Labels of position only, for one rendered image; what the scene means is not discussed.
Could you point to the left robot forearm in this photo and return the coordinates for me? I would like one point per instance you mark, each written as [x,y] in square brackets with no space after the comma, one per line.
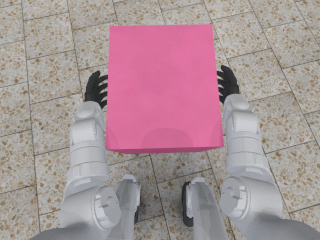
[88,166]

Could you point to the left robot shin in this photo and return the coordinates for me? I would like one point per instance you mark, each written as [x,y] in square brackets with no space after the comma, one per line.
[131,177]

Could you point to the carton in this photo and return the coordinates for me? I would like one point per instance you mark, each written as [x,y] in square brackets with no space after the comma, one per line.
[162,90]

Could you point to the right robot foot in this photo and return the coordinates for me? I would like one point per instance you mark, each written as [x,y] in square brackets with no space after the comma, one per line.
[188,221]

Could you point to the robot left hand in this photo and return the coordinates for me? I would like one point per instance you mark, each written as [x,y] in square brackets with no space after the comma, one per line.
[93,89]

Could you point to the robot right hand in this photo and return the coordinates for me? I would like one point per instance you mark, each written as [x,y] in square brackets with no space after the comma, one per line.
[229,83]

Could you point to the right robot forearm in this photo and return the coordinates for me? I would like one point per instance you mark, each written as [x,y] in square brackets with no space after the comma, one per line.
[244,143]

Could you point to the robot left upper arm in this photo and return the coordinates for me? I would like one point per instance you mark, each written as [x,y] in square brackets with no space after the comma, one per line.
[86,215]

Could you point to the robot right upper arm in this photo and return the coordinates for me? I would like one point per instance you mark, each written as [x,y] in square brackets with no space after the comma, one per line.
[255,208]

